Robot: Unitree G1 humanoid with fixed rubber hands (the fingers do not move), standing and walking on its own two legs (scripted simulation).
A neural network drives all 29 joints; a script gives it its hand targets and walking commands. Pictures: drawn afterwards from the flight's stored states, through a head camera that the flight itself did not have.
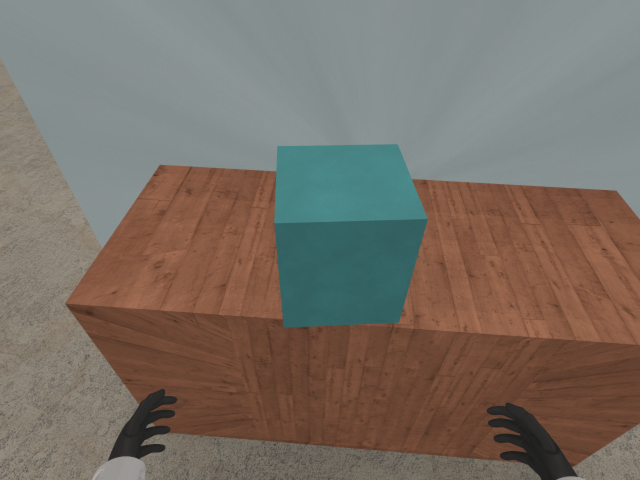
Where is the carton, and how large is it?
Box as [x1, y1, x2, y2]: [274, 144, 427, 327]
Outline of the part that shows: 397,144 277,146 274,224 284,327 398,322 427,218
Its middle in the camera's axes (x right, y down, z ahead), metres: +0.03 +0.00 +0.68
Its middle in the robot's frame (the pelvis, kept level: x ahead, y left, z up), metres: +0.51 -0.01 +0.01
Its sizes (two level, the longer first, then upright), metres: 0.210 0.200 0.250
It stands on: a pedestal, 0.64 m high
